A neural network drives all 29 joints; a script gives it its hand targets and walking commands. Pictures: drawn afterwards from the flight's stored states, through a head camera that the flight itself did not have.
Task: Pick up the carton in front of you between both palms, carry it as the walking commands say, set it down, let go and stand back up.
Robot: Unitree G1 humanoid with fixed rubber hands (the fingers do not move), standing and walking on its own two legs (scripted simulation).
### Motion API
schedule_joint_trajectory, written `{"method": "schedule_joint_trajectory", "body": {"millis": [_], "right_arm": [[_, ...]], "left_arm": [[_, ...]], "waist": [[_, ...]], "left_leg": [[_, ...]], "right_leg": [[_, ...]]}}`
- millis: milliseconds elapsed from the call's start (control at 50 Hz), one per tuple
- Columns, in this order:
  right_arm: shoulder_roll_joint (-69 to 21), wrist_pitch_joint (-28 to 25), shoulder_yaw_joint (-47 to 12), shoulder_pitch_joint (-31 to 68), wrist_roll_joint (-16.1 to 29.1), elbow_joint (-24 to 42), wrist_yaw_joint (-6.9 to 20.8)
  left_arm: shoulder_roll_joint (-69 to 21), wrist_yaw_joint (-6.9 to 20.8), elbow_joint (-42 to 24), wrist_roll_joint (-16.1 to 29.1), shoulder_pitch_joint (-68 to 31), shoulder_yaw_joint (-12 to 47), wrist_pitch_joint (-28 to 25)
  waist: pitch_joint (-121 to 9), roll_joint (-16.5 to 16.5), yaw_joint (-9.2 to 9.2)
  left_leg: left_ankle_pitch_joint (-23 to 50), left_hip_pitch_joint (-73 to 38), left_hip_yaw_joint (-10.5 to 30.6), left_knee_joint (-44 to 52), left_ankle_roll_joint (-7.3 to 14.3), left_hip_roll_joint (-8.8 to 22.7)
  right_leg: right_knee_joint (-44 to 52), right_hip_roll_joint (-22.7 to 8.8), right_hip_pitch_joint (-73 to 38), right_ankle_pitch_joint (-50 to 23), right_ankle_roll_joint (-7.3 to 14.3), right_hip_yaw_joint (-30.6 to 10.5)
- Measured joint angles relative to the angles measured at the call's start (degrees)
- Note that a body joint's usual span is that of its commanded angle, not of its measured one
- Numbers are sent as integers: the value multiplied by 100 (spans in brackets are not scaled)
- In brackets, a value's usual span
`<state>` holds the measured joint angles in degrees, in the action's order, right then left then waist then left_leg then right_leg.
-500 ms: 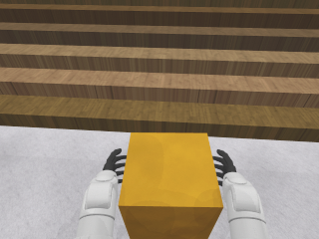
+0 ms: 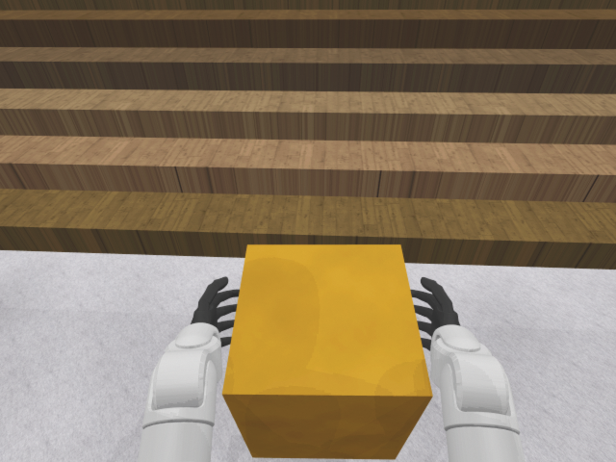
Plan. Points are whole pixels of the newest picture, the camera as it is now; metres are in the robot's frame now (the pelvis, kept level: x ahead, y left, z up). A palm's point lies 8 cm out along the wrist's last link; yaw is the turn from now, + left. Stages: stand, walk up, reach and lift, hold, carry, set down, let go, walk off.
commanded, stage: carry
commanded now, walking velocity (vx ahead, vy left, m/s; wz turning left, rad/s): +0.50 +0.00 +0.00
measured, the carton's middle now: (323, 355) +0.30 +0.01 +0.00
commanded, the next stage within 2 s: none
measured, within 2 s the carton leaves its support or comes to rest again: neither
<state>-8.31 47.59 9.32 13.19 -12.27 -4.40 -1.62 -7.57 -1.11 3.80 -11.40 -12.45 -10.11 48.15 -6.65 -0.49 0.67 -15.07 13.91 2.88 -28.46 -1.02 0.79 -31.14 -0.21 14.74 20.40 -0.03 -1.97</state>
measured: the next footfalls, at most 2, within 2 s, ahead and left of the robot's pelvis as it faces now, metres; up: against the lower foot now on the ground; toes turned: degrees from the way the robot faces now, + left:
left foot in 0.24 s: +0.14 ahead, +0.10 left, +0.00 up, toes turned +9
right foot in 0.56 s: +0.41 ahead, -0.12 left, +0.00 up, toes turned -10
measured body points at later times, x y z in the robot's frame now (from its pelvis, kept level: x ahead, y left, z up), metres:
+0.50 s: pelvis +0.22 -0.01 +0.01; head +0.22 -0.02 +0.46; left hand +0.50 +0.13 +0.09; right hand +0.49 -0.18 +0.09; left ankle +0.10 +0.10 -0.74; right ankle +0.29 -0.12 -0.71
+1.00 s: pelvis +0.54 -0.03 +0.00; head +0.54 -0.04 +0.45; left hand +0.81 +0.13 +0.08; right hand +0.82 -0.18 +0.08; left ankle +0.68 +0.07 -0.72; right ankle +0.37 -0.12 -0.74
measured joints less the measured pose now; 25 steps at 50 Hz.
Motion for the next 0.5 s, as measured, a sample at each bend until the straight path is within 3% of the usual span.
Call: {"method": "schedule_joint_trajectory", "body": {"millis": [60,140,220,280,360,400,500], "right_arm": [[54,428,-109,-161,170,528,-121],[288,1009,-141,-293,517,1049,-185],[244,1448,-187,-247,692,1526,-267],[-1,1584,-270,-271,613,1825,-304],[71,1920,-525,-486,578,2043,-379],[76,2082,-492,-522,601,2200,-426],[58,2234,-333,-346,648,2418,-452]], "left_arm": [[31,-96,-371,216,50,139,386],[-47,-321,-824,290,106,403,957],[-15,-445,-1599,395,259,464,1498],[22,-420,-2123,515,404,282,1740],[17,-420,-2275,606,573,247,2031],[17,-421,-2274,632,520,278,2134],[-7,-421,-2375,609,320,301,2209]], "waist": [[-183,-92,-17],[-302,73,-58],[-203,250,-36],[-197,324,27],[-217,49,-10],[-170,-47,-80],[-33,-100,-225]], "left_leg": [[-534,175,-9,-383,13,170],[-1190,713,-529,-1155,77,171],[-517,736,-1081,-216,83,-37],[342,480,-1352,206,281,-97],[-73,68,-1337,414,314,64],[-27,-248,-1279,769,218,130],[-298,-966,-1202,1144,27,257]], "right_leg": [[152,17,-48,-327,-17,250],[373,-111,-204,-156,21,369],[630,-291,-472,-59,-63,292],[-399,-391,-189,419,-62,332],[-2152,-247,836,762,66,651],[-2019,-252,1203,487,61,804],[-525,-276,1572,-548,33,1066]]}}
